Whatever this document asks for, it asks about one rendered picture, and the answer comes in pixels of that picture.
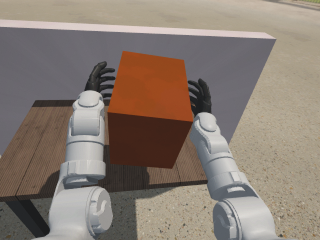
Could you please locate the robot left upper arm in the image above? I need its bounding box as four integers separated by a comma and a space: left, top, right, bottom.
31, 186, 113, 240

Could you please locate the table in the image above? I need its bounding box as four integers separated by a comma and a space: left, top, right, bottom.
0, 99, 208, 238

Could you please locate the carton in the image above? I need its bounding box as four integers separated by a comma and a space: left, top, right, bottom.
107, 51, 193, 169

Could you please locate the right robot forearm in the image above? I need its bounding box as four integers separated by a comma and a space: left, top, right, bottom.
189, 112, 276, 231

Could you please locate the robot right upper arm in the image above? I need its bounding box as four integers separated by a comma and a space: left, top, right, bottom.
212, 196, 298, 240

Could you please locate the left robot hand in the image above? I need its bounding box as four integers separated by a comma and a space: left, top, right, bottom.
84, 61, 116, 98

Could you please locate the right robot hand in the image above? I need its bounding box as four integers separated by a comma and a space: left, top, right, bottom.
188, 78, 212, 118

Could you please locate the left robot forearm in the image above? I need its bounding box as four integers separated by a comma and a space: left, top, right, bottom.
48, 90, 106, 229

